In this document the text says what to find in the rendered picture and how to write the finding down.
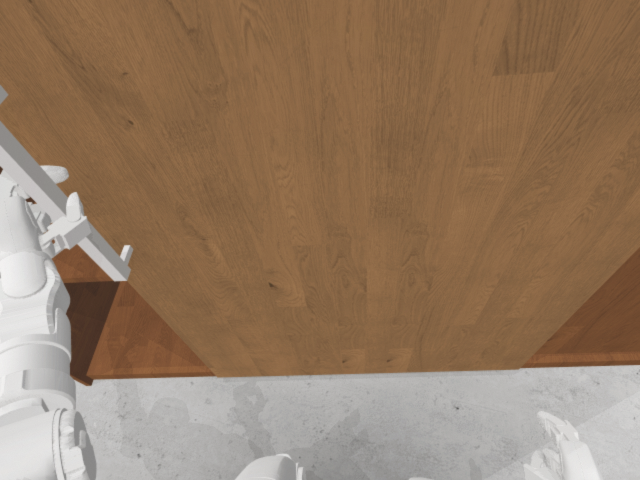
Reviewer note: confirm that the right robot hand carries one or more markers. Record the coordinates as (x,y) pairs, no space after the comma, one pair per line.
(575,460)

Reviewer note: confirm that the left robot upper arm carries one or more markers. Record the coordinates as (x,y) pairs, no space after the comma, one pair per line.
(50,446)

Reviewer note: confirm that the handle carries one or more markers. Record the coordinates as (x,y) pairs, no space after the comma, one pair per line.
(27,173)

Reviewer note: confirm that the left robot hand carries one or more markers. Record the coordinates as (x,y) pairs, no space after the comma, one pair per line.
(22,222)

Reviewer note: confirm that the robot left thigh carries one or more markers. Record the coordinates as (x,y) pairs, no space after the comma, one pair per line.
(273,468)

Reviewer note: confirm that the left robot forearm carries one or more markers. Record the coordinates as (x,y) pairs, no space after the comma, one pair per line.
(35,338)

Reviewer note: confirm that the wardrobe door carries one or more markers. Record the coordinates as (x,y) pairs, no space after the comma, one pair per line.
(320,187)
(609,321)

